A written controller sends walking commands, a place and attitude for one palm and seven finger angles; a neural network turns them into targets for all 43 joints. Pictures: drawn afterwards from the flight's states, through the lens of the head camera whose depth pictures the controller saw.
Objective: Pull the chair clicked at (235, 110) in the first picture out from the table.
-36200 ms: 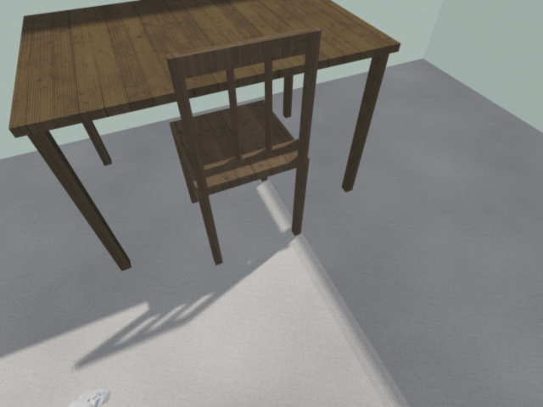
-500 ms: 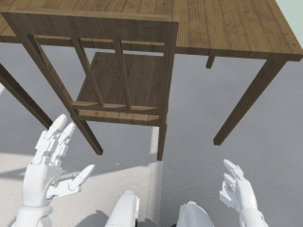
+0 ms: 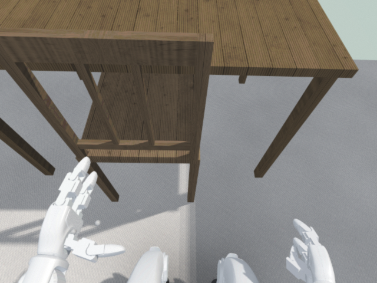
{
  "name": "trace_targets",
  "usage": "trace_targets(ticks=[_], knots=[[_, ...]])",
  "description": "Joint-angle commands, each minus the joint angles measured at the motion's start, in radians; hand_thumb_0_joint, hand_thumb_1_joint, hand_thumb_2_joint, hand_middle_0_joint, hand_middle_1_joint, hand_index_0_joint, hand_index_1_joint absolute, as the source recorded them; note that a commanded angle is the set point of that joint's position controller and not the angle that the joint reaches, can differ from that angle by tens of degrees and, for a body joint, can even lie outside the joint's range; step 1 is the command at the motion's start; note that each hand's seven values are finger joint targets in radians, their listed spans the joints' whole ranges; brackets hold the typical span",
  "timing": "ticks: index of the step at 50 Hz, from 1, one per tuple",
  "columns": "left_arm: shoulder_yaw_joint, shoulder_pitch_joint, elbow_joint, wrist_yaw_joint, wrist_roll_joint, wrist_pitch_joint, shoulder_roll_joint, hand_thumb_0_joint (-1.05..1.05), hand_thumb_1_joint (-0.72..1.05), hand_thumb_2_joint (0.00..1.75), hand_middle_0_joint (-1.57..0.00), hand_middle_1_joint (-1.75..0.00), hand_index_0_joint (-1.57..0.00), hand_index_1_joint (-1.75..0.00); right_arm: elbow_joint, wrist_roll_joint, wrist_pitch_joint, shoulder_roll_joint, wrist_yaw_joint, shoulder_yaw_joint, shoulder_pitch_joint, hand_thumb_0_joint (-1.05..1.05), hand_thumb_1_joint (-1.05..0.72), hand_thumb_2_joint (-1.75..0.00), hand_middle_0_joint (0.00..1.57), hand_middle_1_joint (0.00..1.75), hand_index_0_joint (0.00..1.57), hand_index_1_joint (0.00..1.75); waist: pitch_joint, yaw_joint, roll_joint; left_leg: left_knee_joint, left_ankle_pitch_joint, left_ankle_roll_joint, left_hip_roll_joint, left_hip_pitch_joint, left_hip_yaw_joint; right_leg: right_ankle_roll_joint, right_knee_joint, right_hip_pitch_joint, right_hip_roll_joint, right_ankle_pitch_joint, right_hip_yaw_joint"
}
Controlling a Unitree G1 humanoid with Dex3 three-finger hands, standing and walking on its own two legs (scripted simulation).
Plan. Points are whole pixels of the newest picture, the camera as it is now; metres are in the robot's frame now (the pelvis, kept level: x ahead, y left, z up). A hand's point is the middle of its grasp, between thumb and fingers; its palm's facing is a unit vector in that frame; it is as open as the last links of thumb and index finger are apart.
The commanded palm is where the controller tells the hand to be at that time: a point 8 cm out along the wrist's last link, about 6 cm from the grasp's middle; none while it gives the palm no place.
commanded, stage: raise the hand toward the chair's back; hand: left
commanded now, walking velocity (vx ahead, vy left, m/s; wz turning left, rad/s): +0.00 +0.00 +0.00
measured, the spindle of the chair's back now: (102, 110) +0.49 +0.25 +0.02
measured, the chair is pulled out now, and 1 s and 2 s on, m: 0.00 0.00 0.00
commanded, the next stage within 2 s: aim the fingers beside a spindle in 0.96 s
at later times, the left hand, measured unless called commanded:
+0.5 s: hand (70, 197) +0.26 +0.23 +0.07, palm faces +0.08 -0.99 -0.08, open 16.9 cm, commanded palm +0.23 +0.27 +0.06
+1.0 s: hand (81, 205) +0.25 +0.21 +0.06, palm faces +0.05 -1.00 -0.05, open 16.9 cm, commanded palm +0.23 +0.27 +0.06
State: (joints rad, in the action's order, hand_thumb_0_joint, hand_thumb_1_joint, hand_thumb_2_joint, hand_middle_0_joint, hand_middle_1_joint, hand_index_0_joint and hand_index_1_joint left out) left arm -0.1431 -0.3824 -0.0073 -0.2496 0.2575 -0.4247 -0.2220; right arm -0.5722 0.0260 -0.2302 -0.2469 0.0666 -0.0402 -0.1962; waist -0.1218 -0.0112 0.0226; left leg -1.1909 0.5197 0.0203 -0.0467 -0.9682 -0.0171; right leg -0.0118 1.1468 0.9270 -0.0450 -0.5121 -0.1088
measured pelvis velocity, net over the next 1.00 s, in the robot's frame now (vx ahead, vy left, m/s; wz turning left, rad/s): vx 0.01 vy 0.01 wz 0.01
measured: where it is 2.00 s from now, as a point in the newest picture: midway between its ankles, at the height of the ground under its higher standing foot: outside the picture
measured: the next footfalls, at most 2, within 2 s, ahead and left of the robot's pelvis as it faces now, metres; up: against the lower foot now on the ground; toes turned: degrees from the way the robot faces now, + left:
none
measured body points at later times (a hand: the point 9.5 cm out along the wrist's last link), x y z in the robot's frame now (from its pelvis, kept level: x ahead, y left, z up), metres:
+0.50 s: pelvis +0.01 +0.01 +0.01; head +0.09 +0.02 +0.45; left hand +0.25 +0.28 +0.07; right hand +0.19 -0.22 -0.07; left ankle +0.03 +0.11 -0.64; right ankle +0.02 -0.12 -0.64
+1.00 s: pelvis +0.01 +0.01 +0.02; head +0.09 +0.02 +0.46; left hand +0.24 +0.26 +0.06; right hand +0.19 -0.23 -0.07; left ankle +0.03 +0.11 -0.64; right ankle +0.02 -0.12 -0.64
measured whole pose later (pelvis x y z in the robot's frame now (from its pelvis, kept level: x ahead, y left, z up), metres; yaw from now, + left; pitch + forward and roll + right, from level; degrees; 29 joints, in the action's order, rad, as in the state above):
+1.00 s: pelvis +0.01 +0.01 +0.02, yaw +0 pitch +16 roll -3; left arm -0.21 -0.31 -0.06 -0.25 0.28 -0.40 -0.24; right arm -0.55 0.02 -0.20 -0.24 0.05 0.01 -0.22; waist -0.13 -0.01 0.03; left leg -1.11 0.50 0.02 -0.04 -0.89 -0.01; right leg 0.00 1.06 0.84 -0.04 -0.49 -0.11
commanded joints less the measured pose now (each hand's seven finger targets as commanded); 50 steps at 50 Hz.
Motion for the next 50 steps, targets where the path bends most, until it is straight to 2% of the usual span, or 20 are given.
trace_targets(ticks=[1,5,7,9,11,15,16,19,21,26,28,30,31,34,38,40,43,45,46,50], knots=[[-0.15,-0.006,0.308,0.104,0.031,-0.103,-0.114,0.0,-0.45,0.32,-0.06,-0.09,-0.06,-0.09,0.149,-0.008,-0.04,-0.09,0.002,-0.034,0.021,0.0,-0.9,-0.9,0.2,0.3,0.2,0.3,-0.312,0.034,0.066,0.221,-0.348,-0.009,0.031,0.293,0.06,-0.013,-0.155,-0.196,0.041,0.239,0.018],[-0.057,0.0,0.12,0.081,-0.013,-0.066,-0.049,0.0,-0.5,0.3,-0.06,-0.08,-0.06,-0.08,0.144,-0.01,-0.012,-0.112,-0.014,-0.025,0.017,0.0,-0.9,-0.9,0.2,0.3,0.2,0.3,-0.163,-0.019,0.01,0.222,-0.229,-0.011,0.028,0.213,0.068,-0.009,-0.172,-0.109,0.046,0.151,0.009],[-0.027,0.042,0.095,0.033,-0.019,-0.039,-0.064,0.0,-0.5,0.3,-0.06,-0.08,-0.06,-0.08,0.165,-0.002,-0.006,-0.132,-0.012,-0.022,0.01,0.0,-0.9,-0.9,0.2,0.3,0.2,0.3,-0.146,-0.028,0.006,0.223,-0.175,-0.009,0.029,0.195,0.067,-0.009,-0.184,-0.1,0.045,0.119,0.018],[-0.039,0.087,0.119,-0.006,-0.011,-0.015,-0.1,0.0,-0.5,0.3,-0.06,-0.08,-0.06,-0.08,0.186,0.002,-0.006,-0.142,-0.006,-0.016,0.006,0.0,-0.9,-0.9,0.2,0.3,0.2,0.3,-0.176,-0.022,0.02,0.238,-0.16,-0.007,0.033,0.21,0.07,-0.011,-0.198,-0.129,0.042,0.111,0.025],[-0.093,0.12,0.186,-0.017,0.005,-0.013,-0.148,0.0,-0.5,0.3,-0.06,-0.08,-0.06,-0.08,0.194,0.001,-0.008,-0.142,0.002,-0.016,-0.001,0.0,-0.9,-0.9,0.2,0.3,0.2,0.3,-0.253,-0.01,0.024,0.239,-0.214,-0.004,0.033,0.257,0.07,-0.011,-0.204,-0.176,0.043,0.154,0.029],[-0.194,0.143,0.287,0.028,0.036,-0.063,-0.203,0.0,-0.5,0.3,-0.06,-0.08,-0.06,-0.08,0.179,-0.008,-0.02,-0.122,0.01,-0.012,0.001,0.0,-0.9,-0.9,0.2,0.3,0.2,0.3,-0.322,0.02,0.047,0.235,-0.331,-0.012,0.029,0.318,0.075,-0.014,-0.185,-0.218,0.047,0.229,0.023],[-0.185,0.135,0.284,0.041,0.038,-0.076,-0.182,0.0,-0.5,0.3,-0.06,-0.08,-0.06,-0.08,0.172,-0.011,-0.021,-0.114,0.006,-0.008,0.0,0.0,-0.9,-0.9,0.2,0.3,0.2,0.3,-0.313,0.022,0.072,0.239,-0.352,-0.016,0.03,0.329,0.076,-0.016,-0.183,-0.21,0.045,0.235,0.021],[-0.143,0.14,0.214,0.051,0.024,-0.089,-0.138,0.0,-0.5,0.3,-0.06,-0.08,-0.06,-0.08,0.148,-0.013,-0.023,-0.119,-0.004,-0.009,0.0,0.0,-0.9,-0.9,0.2,0.3,0.2,0.3,-0.256,-0.003,0.087,0.23,-0.351,-0.023,0.024,0.319,0.08,-0.014,-0.174,-0.151,0.044,0.221,0.011],[-0.114,0.121,0.119,0.03,0.011,-0.058,-0.117,0.0,-0.5,0.3,-0.06,-0.08,-0.06,-0.08,0.142,-0.01,-0.014,-0.13,-0.009,-0.01,-0.006,0.0,-0.9,-0.9,0.2,0.3,0.2,0.3,-0.222,-0.017,0.059,0.236,-0.316,-0.021,0.024,0.285,0.08,-0.011,-0.181,-0.143,0.044,0.203,0.008],[-0.12,0.111,0.081,-0.043,0.034,0.028,-0.141,0.0,-0.5,0.3,-0.06,-0.08,-0.06,-0.08,0.175,0.008,-0.006,-0.151,-0.002,-0.017,-0.007,0.0,-0.9,-0.9,0.2,0.3,0.2,0.3,-0.248,-0.004,0.013,0.261,-0.269,-0.009,0.034,0.267,0.065,-0.009,-0.225,-0.22,0.042,0.203,0.023],[-0.158,0.124,0.16,-0.033,0.045,0.017,-0.172,0.0,-0.5,0.3,-0.06,-0.08,-0.06,-0.08,0.179,0.006,-0.011,-0.147,0.002,-0.021,-0.008,0.0,-0.9,-0.9,0.2,0.3,0.2,0.3,-0.302,0.009,0.011,0.264,-0.328,-0.01,0.032,0.302,0.066,-0.009,-0.221,-0.258,0.041,0.249,0.021],[-0.203,0.136,0.217,0.003,0.05,-0.017,-0.21,0.0,-0.5,0.3,-0.06,-0.08,-0.06,-0.08,0.172,-0.002,-0.018,-0.136,0.003,-0.021,-0.005,0.0,-0.9,-0.9,0.2,0.3,0.2,0.3,-0.318,0.018,0.02,0.257,-0.358,-0.012,0.03,0.316,0.066,-0.009,-0.214,-0.263,0.044,0.268,0.024],[-0.203,0.136,0.233,0.022,0.051,-0.039,-0.199,0.0,-0.5,0.3,-0.06,-0.08,-0.06,-0.08,0.166,-0.006,-0.02,-0.128,0.001,-0.019,-0.01,0.0,-0.9,-0.9,0.2,0.3,0.2,0.3,-0.32,0.023,0.041,0.258,-0.379,-0.014,0.032,0.322,0.065,-0.011,-0.21,-0.267,0.042,0.282,0.025],[-0.177,0.137,0.185,0.061,0.037,-0.092,-0.157,0.0,-0.5,0.3,-0.06,-0.08,-0.06,-0.08,0.14,-0.014,-0.022,-0.122,-0.01,-0.019,-0.01,0.0,-0.9,-0.9,0.2,0.3,0.2,0.3,-0.256,0.003,0.048,0.244,-0.354,-0.021,0.027,0.303,0.066,-0.01,-0.194,-0.197,0.042,0.244,0.016],[-0.125,0.127,0.066,0.03,0.014,-0.077,-0.126,0.0,-0.5,0.3,-0.06,-0.08,-0.06,-0.08,0.142,-0.008,-0.011,-0.141,-0.017,-0.02,-0.008,0.0,-0.9,-0.9,0.2,0.3,0.2,0.3,-0.196,-0.014,0.045,0.239,-0.253,-0.016,0.03,0.242,0.058,-0.011,-0.2,-0.155,0.04,0.178,0.024],[-0.113,0.12,0.04,-0.005,0.02,-0.044,-0.128,0.0,-0.5,0.3,-0.06,-0.08,-0.06,-0.08,0.154,-0.001,-0.005,-0.149,-0.014,-0.02,-0.008,0.0,-0.9,-0.9,0.2,0.3,0.2,0.3,-0.201,-0.017,0.013,0.245,-0.223,-0.01,0.033,0.23,0.055,-0.01,-0.22,-0.178,0.04,0.163,0.032],[-0.142,0.147,0.123,-0.031,0.037,-0.024,-0.171,0.0,-0.5,0.3,-0.06,-0.08,-0.06,-0.08,0.178,0.006,-0.005,-0.151,-0.004,-0.019,-0.006,0.0,-0.9,-0.9,0.2,0.3,0.2,0.3,-0.269,-0.001,0.02,0.253,-0.242,-0.004,0.037,0.255,0.051,-0.009,-0.234,-0.243,0.037,0.188,0.044],[-0.183,0.154,0.179,-0.013,0.045,-0.035,-0.205,0.0,-0.5,0.3,-0.06,-0.08,-0.06,-0.08,0.177,0.0,-0.01,-0.141,0.001,-0.018,-0.004,0.0,-0.9,-0.9,0.2,0.3,0.2,0.3,-0.3,0.007,0.031,0.25,-0.281,-0.003,0.037,0.274,0.052,-0.009,-0.229,-0.264,0.04,0.22,0.044],[-0.179,0.158,0.211,-0.001,0.047,-0.05,-0.193,0.0,-0.5,0.3,-0.06,-0.08,-0.06,-0.08,0.174,-0.001,-0.013,-0.133,0.001,-0.016,-0.002,0.0,-0.9,-0.9,0.2,0.3,0.2,0.3,-0.307,0.009,0.04,0.249,-0.297,-0.004,0.036,0.287,0.055,-0.008,-0.227,-0.264,0.039,0.232,0.043],[-0.179,0.157,0.173,0.043,0.038,-0.094,-0.172,0.0,-0.5,0.3,-0.06,-0.08,-0.06,-0.08,0.143,-0.011,-0.018,-0.124,-0.003,-0.013,0.0,0.0,-0.9,-0.9,0.2,0.3,0.2,0.3,-0.25,-0.004,0.037,0.236,-0.285,-0.008,0.032,0.269,0.063,-0.009,-0.209,-0.203,0.043,0.206,0.031]])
